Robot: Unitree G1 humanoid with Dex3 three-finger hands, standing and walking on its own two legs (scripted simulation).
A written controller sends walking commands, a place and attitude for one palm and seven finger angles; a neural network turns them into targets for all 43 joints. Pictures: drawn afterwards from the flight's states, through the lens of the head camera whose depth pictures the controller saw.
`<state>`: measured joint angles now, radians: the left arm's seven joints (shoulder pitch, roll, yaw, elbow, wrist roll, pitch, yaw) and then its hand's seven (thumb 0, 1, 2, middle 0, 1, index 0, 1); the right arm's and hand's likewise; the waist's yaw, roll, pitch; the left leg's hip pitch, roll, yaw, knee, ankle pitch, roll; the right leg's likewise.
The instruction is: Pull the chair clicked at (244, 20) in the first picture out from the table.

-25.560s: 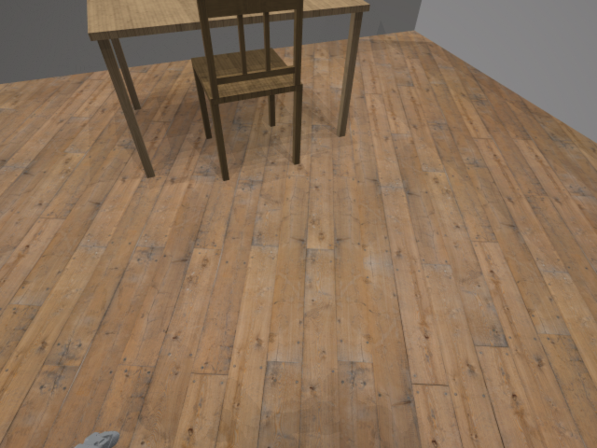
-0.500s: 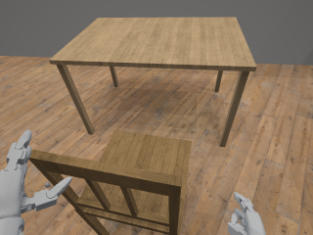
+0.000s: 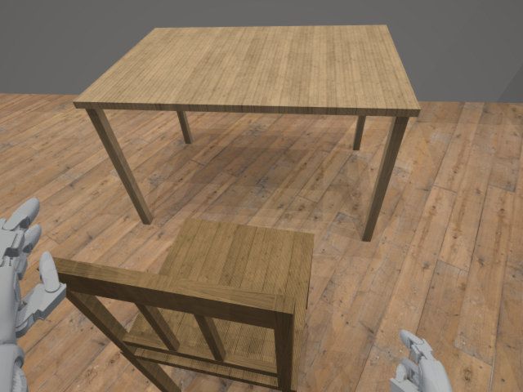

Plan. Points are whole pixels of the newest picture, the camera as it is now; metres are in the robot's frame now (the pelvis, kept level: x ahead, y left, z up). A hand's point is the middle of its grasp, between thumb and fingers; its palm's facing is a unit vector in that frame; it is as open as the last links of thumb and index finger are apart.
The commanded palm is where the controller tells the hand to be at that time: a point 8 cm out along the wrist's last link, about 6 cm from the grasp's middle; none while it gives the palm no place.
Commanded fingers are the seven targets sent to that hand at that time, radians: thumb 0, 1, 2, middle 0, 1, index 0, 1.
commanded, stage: draw the hand back to the body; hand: left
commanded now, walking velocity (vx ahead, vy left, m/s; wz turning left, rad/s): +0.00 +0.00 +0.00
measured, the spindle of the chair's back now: (159, 325) +0.25 +0.24 -0.11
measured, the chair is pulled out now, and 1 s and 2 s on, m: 0.60 0.60 0.60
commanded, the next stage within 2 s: step back with the hand held close in 0.08 s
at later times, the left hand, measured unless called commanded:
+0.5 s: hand (59, 296) +0.18 +0.26 +0.14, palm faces +0.34 -0.77 -0.54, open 7.4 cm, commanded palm +0.12 +0.31 +0.18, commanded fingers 0.00 0.90 0.90 -0.20 -0.30 -0.20 -0.30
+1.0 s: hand (2, 347) +0.12 +0.28 +0.15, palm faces +0.45 -0.76 -0.47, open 7.4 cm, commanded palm +0.06 +0.32 +0.18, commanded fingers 0.00 0.90 0.90 -0.20 -0.30 -0.20 -0.30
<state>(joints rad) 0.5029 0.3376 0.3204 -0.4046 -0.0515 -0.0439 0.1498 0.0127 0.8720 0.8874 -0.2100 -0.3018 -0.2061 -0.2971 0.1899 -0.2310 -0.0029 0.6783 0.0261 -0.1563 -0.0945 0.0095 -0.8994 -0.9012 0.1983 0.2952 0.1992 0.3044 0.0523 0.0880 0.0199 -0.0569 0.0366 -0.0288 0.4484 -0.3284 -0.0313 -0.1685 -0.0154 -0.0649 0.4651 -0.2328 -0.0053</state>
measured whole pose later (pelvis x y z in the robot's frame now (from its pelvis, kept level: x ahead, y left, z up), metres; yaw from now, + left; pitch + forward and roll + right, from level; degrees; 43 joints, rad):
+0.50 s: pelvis -0.03 +0.01 +0.00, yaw -1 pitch +0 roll +1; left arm 0.57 0.39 0.36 -0.46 -0.04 -0.11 0.15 0.01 0.89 0.90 -0.21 -0.31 -0.21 -0.30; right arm 0.17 -0.23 -0.02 0.60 0.03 -0.05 -0.08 0.01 -0.90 -0.90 0.20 0.30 0.20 0.30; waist -0.01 0.05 0.07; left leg -0.17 0.00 0.00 0.45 -0.28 -0.01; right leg -0.29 -0.04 -0.03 0.46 -0.17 0.01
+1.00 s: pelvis -0.08 +0.02 -0.01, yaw +0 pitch +0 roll -1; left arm 0.54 0.41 0.40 -0.50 -0.02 -0.14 0.19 0.01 0.89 0.90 -0.22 -0.31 -0.21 -0.30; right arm 0.22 -0.22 0.00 0.58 0.02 -0.06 -0.09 0.01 -0.90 -0.90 0.20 0.30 0.20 0.30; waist 0.01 0.00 0.02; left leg -0.32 0.02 -0.02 0.56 -0.25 0.00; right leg -0.38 -0.03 -0.05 0.47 -0.14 0.01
